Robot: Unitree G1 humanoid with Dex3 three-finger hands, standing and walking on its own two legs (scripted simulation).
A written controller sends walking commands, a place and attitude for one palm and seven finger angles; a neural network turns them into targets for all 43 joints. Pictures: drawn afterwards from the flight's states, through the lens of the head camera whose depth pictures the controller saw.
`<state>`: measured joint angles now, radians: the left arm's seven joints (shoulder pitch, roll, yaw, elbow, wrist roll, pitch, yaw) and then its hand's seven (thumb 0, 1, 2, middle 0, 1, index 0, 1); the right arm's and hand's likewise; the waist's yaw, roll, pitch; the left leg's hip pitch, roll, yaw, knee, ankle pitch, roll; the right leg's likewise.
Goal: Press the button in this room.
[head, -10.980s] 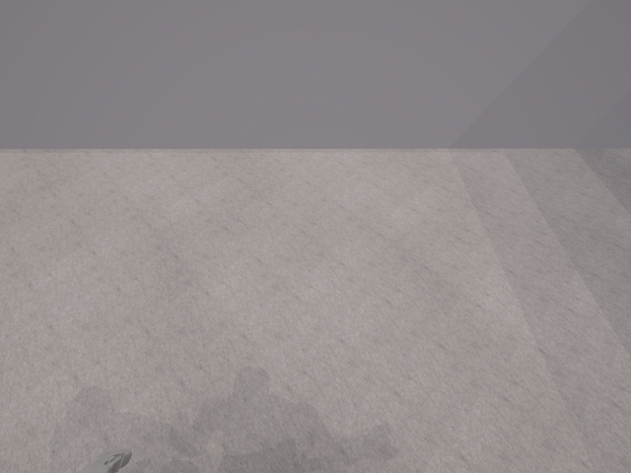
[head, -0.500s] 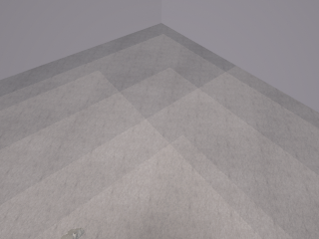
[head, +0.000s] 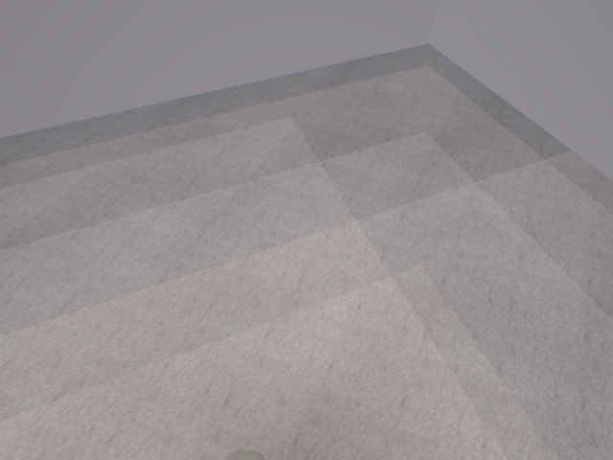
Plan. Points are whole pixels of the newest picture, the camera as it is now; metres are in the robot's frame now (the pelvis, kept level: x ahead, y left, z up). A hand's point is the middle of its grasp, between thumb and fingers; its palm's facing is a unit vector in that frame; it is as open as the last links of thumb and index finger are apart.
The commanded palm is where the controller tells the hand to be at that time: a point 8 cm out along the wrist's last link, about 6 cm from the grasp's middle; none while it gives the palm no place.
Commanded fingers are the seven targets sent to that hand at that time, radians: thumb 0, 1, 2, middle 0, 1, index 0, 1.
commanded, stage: turn or walk to find it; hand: left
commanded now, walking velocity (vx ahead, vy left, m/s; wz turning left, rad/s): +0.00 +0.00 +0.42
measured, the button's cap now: out of the picture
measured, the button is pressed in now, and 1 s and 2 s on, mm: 0 0 0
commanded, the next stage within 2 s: none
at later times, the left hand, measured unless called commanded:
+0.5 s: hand out of the picture +0.03 +0.28 -0.16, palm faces +0.21 -0.95 -0.23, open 7.4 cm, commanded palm none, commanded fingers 0.00 0.90 0.90 -0.20 -0.30 -0.20 -0.30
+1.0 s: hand out of the picture -0.03 +0.20 -0.15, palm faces +0.40 -0.88 -0.26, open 7.4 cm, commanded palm none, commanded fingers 0.00 0.90 0.90 -0.20 -0.30 -0.20 -0.30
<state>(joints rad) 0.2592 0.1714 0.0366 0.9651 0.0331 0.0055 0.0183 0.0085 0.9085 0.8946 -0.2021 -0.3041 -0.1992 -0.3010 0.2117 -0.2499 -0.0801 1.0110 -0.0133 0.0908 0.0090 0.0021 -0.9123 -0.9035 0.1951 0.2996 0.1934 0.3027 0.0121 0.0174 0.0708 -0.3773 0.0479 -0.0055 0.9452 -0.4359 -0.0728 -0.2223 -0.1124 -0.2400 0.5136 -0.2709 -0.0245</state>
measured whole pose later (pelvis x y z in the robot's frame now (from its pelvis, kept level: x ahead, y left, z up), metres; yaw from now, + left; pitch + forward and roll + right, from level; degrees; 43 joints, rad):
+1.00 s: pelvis -0.03 +0.00 +0.00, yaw +25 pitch -1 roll +2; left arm 0.20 0.15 0.03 0.94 0.02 0.00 0.02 0.01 0.90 0.89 -0.20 -0.30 -0.20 -0.30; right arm 0.26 -0.26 -0.09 1.01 -0.02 0.09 0.01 0.00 -0.91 -0.90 0.20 0.30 0.19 0.30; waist -0.03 0.05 0.06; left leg -0.47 0.03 -0.04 1.12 -0.38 -0.07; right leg -0.19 -0.08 -0.17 0.51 -0.30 -0.03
